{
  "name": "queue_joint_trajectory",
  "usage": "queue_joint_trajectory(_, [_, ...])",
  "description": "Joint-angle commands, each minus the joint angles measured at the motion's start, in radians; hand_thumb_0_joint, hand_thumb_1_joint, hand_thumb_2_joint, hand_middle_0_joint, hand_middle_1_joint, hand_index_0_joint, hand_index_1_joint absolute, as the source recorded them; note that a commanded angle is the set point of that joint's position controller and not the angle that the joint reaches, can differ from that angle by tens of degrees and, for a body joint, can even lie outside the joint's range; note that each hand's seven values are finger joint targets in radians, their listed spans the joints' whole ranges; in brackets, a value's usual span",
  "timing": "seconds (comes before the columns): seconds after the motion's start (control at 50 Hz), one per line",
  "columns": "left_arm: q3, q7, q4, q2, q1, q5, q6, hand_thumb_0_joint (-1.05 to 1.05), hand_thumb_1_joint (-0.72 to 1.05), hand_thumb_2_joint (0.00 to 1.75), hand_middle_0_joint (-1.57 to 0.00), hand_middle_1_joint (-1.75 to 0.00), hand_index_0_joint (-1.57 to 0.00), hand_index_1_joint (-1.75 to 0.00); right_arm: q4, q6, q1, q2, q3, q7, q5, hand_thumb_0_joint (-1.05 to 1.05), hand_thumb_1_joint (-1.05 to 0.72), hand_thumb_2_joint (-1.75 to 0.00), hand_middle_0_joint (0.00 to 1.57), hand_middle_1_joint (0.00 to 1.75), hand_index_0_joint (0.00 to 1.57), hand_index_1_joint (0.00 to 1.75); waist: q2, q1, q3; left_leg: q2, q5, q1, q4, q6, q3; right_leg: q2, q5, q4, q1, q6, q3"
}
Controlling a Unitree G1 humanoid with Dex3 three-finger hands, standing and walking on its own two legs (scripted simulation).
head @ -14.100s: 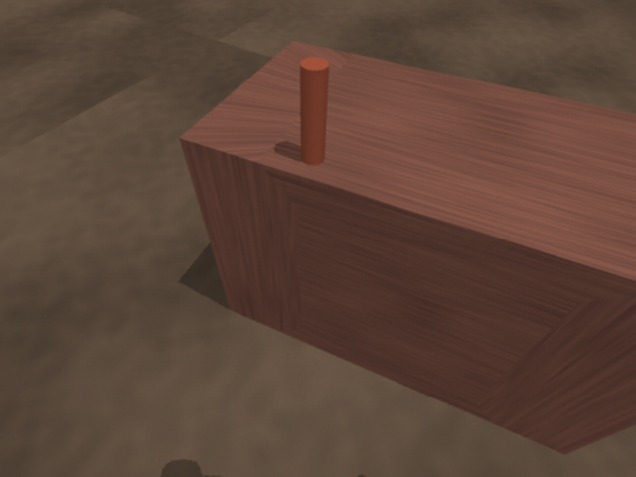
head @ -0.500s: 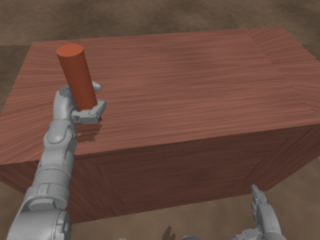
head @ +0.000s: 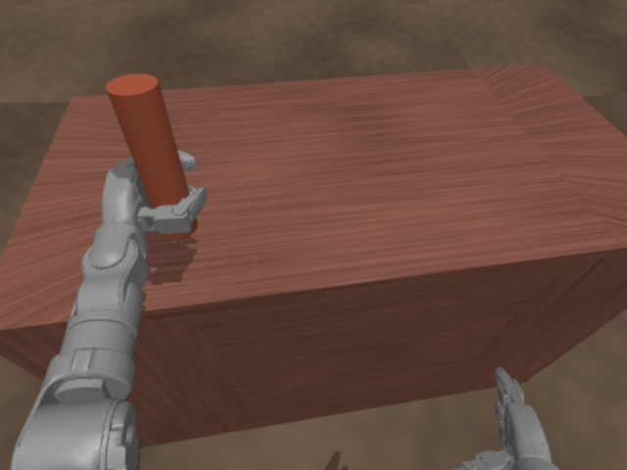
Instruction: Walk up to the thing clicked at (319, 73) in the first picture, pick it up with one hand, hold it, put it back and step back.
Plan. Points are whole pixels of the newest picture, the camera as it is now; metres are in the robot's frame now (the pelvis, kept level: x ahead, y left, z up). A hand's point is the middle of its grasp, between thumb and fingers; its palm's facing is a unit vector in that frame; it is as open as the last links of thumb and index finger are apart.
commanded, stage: lift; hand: left
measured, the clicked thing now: (159, 167) +0.44 +0.15 +0.17
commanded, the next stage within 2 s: hold in 1.36 s
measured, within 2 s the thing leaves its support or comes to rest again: neither
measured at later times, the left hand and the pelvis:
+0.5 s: hand (166, 179) +0.41 +0.14 +0.17, palm faces -0.01 -1.00 -0.02, open 6.9 cm; pelvis +0.00 +0.00 +0.01, yaw +0 degrees
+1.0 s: hand (128, 170) +0.35 +0.15 +0.24, palm faces +0.00 -1.00 -0.02, open 6.9 cm; pelvis -0.01 -0.01 +0.02, yaw +2 degrees
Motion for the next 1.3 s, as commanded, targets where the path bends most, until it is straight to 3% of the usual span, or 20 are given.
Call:
queue_joint_trajectory(0.0, [0.045,-0.009,-0.244,0.189,-0.489,-0.016,-0.071,0.0,0.49,1.36,-1.4,-1.45,-1.41,-1.47,-0.143,-0.058,-0.073,-0.14,-0.062,-0.011,0.002,0.0,0.56,-0.05,0.05,0.05,0.05,0.05,-0.013,-0.004,-0.35,-0.014,0.267,0.258,-0.076,0.02,-0.005,0.025,0.321,-0.113,0.072,-0.024,-0.035])
queue_joint_trajectory(0.1, [0.058,-0.018,-0.2,0.201,-0.485,-0.019,-0.059,0.0,0.57,1.33,-1.42,-1.44,-1.43,-1.44,-0.117,-0.064,-0.073,-0.144,-0.065,-0.008,0.005,0.0,0.55,-0.05,0.05,0.05,0.05,0.05,-0.02,-0.003,-0.338,-0.006,0.293,0.271,-0.087,0.019,-0.014,0.03,0.326,-0.113,0.075,-0.027,-0.046])
queue_joint_trajectory(0.28, [0.061,-0.016,-0.355,0.204,-0.459,-0.033,-0.039,0.0,0.5,1.34,-1.43,-1.47,-1.45,-1.48,-0.121,-0.076,-0.096,-0.144,-0.069,-0.013,0.009,0.0,0.54,-0.05,0.05,0.05,0.05,0.05,-0.001,0.028,-0.35,-0.009,0.301,0.299,-0.106,0.013,-0.01,0.029,0.329,-0.133,0.117,-0.027,-0.049])
queue_joint_trajectory(0.3, [0.03,-0.019,-0.328,0.157,-0.435,-0.031,-0.028,0.0,0.51,1.33,-1.42,-1.46,-1.44,-1.46,-0.146,-0.081,-0.093,-0.124,-0.05,-0.011,0.009,0.0,0.54,-0.05,0.05,0.05,0.05,0.05,-0.016,0.017,-0.363,-0.005,0.318,0.31,-0.106,0.015,-0.013,0.03,0.344,-0.132,0.13,-0.027,-0.051])
queue_joint_trajectory(0.32, [0.062,-0.012,-0.378,0.201,-0.456,-0.032,-0.025,0.0,0.52,1.34,-1.42,-1.46,-1.43,-1.46,-0.124,-0.081,-0.1,-0.138,-0.058,-0.013,0.009,0.0,0.55,-0.05,0.05,0.05,0.05,0.05,-0.003,0.031,-0.364,-0.005,0.323,0.309,-0.112,0.012,-0.015,0.031,0.346,-0.133,0.138,-0.027,-0.052])
queue_joint_trajectory(0.4, [0.042,-0.007,-0.472,0.18,-0.43,-0.028,0.014,0.0,0.52,1.33,-1.41,-1.45,-1.42,-1.44,-0.115,-0.087,-0.102,-0.155,-0.076,-0.019,0.007,0.0,0.55,-0.05,0.05,0.05,0.05,0.05,-0.006,0.029,-0.344,-0.006,0.332,0.328,-0.127,0.012,-0.011,0.031,0.359,-0.15,0.161,-0.026,-0.054])
queue_joint_trajectory(0.48, [0.031,-0.012,-0.537,0.159,-0.354,-0.032,0.072,0.0,0.5,1.31,-1.39,-1.43,-1.41,-1.43,-0.091,-0.093,-0.087,-0.13,-0.058,-0.02,0.01,0.0,0.55,-0.05,0.05,0.05,0.05,0.05,-0.003,0.037,-0.3,-0.009,0.333,0.344,-0.15,0.009,-0.011,0.034,0.352,-0.168,0.181,-0.027,-0.063])
queue_joint_trajectory(0.54, [0.069,-0.018,-0.581,0.183,-0.294,-0.044,0.133,0.0,0.48,1.3,-1.39,-1.43,-1.41,-1.43,-0.112,-0.102,-0.074,-0.138,-0.059,-0.023,0.015,0.0,0.55,-0.05,0.05,0.05,0.05,0.05,-0.03,0.037,-0.28,-0.014,0.346,0.361,-0.161,0.015,-0.006,0.032,0.368,-0.186,0.2,-0.022,-0.066])
queue_joint_trajectory(0.58, [0.047,-0.027,-0.614,0.149,-0.275,-0.048,0.183,0.0,0.45,1.3,-1.39,-1.43,-1.41,-1.43,-0.1,-0.097,-0.081,-0.089,-0.015,-0.015,0.017,0.0,0.55,-0.05,0.05,0.05,0.05,0.05,-0.025,0.046,-0.243,-0.019,0.339,0.342,-0.171,0.018,-0.003,0.028,0.368,-0.201,0.206,-0.022,-0.066])
queue_joint_trajectory(0.64, [0.066,-0.032,-0.673,0.169,-0.274,-0.054,0.251,0.0,0.47,1.32,-1.39,-1.44,-1.41,-1.44,-0.077,-0.096,-0.093,-0.131,-0.053,-0.018,0.017,0.0,0.55,-0.05,0.05,0.05,0.05,0.05,-0.049,0.039,-0.201,-0.031,0.291,0.341,-0.19,0.024,0.006,0.02,0.333,-0.237,0.202,-0.016,-0.058])
queue_joint_trajectory(0.66, [0.066,-0.035,-0.674,0.165,-0.278,-0.053,0.274,0.0,0.48,1.32,-1.41,-1.45,-1.42,-1.45,-0.049,-0.095,-0.097,-0.106,-0.031,-0.016,0.015,0.0,0.55,-0.05,0.05,0.05,0.05,0.05,-0.025,0.049,-0.198,-0.035,0.29,0.343,-0.192,0.025,0.008,0.016,0.337,-0.242,0.203,-0.016,-0.055])
queue_joint_trajectory(0.72, [0.087,-0.03,-0.785,0.196,-0.305,-0.057,0.321,0.0,0.54,1.34,-1.43,-1.47,-1.44,-1.47,-0.081,-0.111,-0.122,-0.147,-0.057,-0.018,0.014,0.0,0.55,-0.05,0.05,0.05,0.05,0.05,-0.035,0.044,-0.217,-0.032,0.285,0.38,-0.208,0.024,0.003,0.018,0.321,-0.249,0.214,-0.017,-0.061])
queue_joint_trajectory(0.74, [0.075,-0.033,-0.806,0.176,-0.305,-0.06,0.333,0.0,0.56,1.35,-1.43,-1.47,-1.44,-1.47,-0.063,-0.111,-0.103,-0.107,-0.027,-0.014,0.014,0.0,0.55,-0.05,0.05,0.05,0.05,0.05,-0.032,0.048,-0.208,-0.036,0.273,0.381,-0.208,0.026,0.003,0.016,0.306,-0.258,0.215,-0.017,-0.062])
queue_joint_trajectory(0.8, [0.109,-0.027,-0.853,0.195,-0.288,-0.069,0.364,0.0,0.56,1.35,-1.44,-1.48,-1.45,-1.48,-0.063,-0.127,-0.118,-0.141,-0.058,-0.021,0.011,0.0,0.55,-0.05,0.05,0.05,0.05,0.05,-0.05,0.051,-0.22,-0.031,0.26,0.404,-0.225,0.024,-0.005,0.021,0.278,-0.265,0.227,-0.017,-0.068])
queue_joint_trajectory(0.82, [0.095,-0.029,-0.856,0.173,-0.266,-0.071,0.379,0.0,0.55,1.36,-1.45,-1.49,-1.46,-1.49,-0.039,-0.129,-0.119,-0.107,-0.028,-0.018,0.012,0.0,0.55,-0.05,0.05,0.05,0.05,0.05,-0.028,0.062,-0.203,-0.032,0.255,0.402,-0.231,0.021,-0.006,0.022,0.268,-0.265,0.218,-0.021,-0.072])
queue_joint_trajectory(0.86, [0.088,-0.028,-0.837,0.153,-0.25,-0.076,0.415,0.0,0.55,1.38,-1.46,-1.5,-1.47,-1.51,-0.042,-0.135,-0.136,-0.135,-0.054,-0.02,0.011,0.0,0.55,-0.05,0.05,0.05,0.05,0.05,-0.063,0.054,-0.186,-0.034,0.234,0.398,-0.24,0.023,-0.008,0.021,0.251,-0.282,0.213,-0.018,-0.07])
queue_joint_trajectory(0.9, [0.069,-0.031,-0.849,0.135,-0.259,-0.076,0.448,0.0,0.56,1.37,-1.45,-1.49,-1.46,-1.49,-0.023,-0.144,-0.134,-0.095,-0.015,-0.016,0.011,0.0,0.55,-0.05,0.05,0.05,0.05,0.05,-0.035,0.055,-0.182,-0.039,0.232,0.404,-0.244,0.027,-0.003,0.013,0.257,-0.293,0.215,-0.017,-0.062])
queue_joint_trajectory(1.0, [0.116,-0.022,-0.875,0.195,-0.289,-0.075,0.491,0.0,0.57,1.37,-1.46,-1.5,-1.47,-1.5,0.013,-0.161,-0.151,-0.122,-0.037,-0.013,0.012,0.0,0.55,-0.05,0.05,0.05,0.05,0.05,-0.033,0.065,-0.155,-0.038,0.218,0.397,-0.262,0.026,-0.01,0.015,0.235,-0.306,0.221,-0.02,-0.071])
queue_joint_trajectory(1.1, [0.117,-0.019,-0.902,0.183,-0.282,-0.085,0.526,0.0,0.52,1.33,-1.44,-1.48,-1.46,-1.47,0.019,-0.178,-0.163,-0.14,-0.06,-0.01,0.014,0.0,0.55,-0.05,0.05,0.05,0.05,0.05,-0.036,0.066,-0.166,-0.038,0.199,0.416,-0.278,0.025,-0.008,0.017,0.213,-0.319,0.227,-0.02,-0.07])
queue_joint_trajectory(1.28, [0.105,-0.026,-0.92,0.171,-0.303,-0.087,0.571,0.0,0.49,1.3,-1.4,-1.43,-1.41,-1.43,0.033,-0.208,-0.188,-0.122,-0.042,0.0,0.016,0.0,0.54,-0.05,0.05,0.05,0.05,0.05,-0.014,0.081,-0.139,-0.033,0.181,0.411,-0.301,0.02,-0.013,0.022,0.187,-0.327,0.227,-0.026,-0.075])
